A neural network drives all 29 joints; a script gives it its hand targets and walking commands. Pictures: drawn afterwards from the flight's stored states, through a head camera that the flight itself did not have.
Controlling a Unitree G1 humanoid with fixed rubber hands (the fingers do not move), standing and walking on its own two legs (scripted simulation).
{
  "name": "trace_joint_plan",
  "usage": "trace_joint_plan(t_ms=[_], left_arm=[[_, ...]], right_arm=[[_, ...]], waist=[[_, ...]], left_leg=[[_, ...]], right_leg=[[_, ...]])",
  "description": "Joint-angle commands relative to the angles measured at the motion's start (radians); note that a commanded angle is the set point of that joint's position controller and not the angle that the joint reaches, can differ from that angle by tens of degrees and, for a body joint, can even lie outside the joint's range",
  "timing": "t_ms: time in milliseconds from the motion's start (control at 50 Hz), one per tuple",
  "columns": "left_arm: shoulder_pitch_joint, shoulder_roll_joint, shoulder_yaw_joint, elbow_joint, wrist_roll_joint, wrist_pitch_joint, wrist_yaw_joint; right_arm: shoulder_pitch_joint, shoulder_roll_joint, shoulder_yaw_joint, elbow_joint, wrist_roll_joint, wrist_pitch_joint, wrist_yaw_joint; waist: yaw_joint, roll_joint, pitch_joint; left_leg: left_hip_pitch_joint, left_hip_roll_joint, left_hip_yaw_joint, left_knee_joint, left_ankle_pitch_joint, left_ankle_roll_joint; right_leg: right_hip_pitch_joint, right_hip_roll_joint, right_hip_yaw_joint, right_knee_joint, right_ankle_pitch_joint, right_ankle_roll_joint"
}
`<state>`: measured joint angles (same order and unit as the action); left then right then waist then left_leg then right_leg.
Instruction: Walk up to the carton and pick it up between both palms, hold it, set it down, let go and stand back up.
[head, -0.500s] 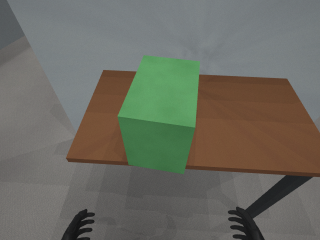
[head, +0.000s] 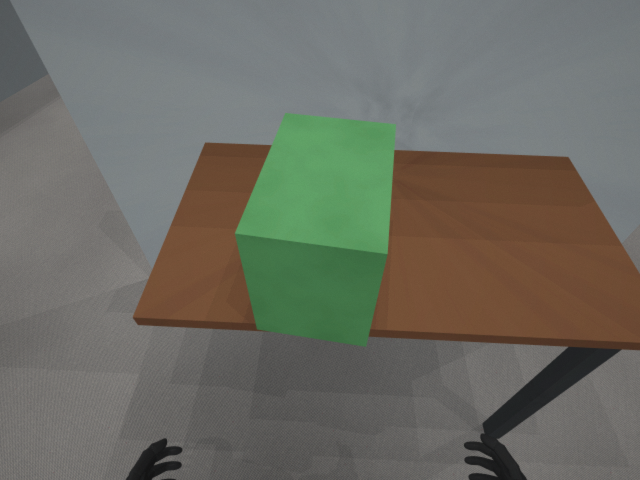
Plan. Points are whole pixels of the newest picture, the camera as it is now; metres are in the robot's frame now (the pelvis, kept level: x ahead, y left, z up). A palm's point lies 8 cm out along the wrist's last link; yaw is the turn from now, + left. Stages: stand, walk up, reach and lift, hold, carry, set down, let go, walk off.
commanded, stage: stand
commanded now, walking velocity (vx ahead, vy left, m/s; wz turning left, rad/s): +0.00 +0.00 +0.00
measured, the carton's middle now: (325, 228) +0.46 +0.00 +0.04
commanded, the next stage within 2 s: walk up in 1.48 s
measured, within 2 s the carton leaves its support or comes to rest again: neither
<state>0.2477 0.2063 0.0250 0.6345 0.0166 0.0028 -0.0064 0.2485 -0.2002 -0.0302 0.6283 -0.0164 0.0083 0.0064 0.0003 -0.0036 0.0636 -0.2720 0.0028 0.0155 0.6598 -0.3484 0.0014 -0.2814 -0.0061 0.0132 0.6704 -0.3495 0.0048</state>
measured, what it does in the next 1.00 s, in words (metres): stands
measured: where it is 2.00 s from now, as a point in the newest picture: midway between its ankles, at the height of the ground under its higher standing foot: outside the picture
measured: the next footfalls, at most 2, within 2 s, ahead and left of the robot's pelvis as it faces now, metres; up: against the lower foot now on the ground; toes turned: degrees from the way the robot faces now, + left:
left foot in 2.00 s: -0.02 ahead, +0.21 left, +0.00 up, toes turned -8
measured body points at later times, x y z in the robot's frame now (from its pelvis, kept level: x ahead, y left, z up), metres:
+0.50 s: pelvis -0.01 +0.00 +0.00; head +0.00 +0.00 +0.45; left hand +0.11 +0.24 -0.11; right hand +0.11 -0.24 -0.11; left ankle +0.01 +0.12 -0.72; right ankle +0.01 -0.12 -0.72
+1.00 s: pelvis -0.01 +0.01 +0.01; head +0.00 +0.00 +0.46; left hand +0.10 +0.25 -0.11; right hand +0.09 -0.24 -0.11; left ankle +0.01 +0.12 -0.72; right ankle +0.01 -0.12 -0.72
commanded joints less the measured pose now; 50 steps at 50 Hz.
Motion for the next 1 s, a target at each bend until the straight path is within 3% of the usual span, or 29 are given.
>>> trace_joint_plan(t_ms=[0, 980], left_arm=[[-0.021, 0.134, 0.044, -0.112, -0.001, -0.031, 0.006], [0.042, 0.146, 0.034, -0.041, -0.005, -0.032, 0.009]], right_arm=[[-0.023, -0.137, -0.043, -0.110, 0.001, -0.034, -0.006], [0.033, -0.154, -0.034, -0.041, 0.008, -0.034, -0.008]], waist=[[0.001, 0.001, -0.079], [0.000, -0.003, -0.046]], left_leg=[[0.009, 0.076, -0.090, -0.140, 0.173, 0.032], [0.009, 0.090, -0.086, -0.211, 0.092, 0.036]], right_leg=[[0.015, -0.068, 0.079, -0.141, 0.188, -0.037], [0.001, -0.066, 0.109, -0.189, 0.145, -0.032]])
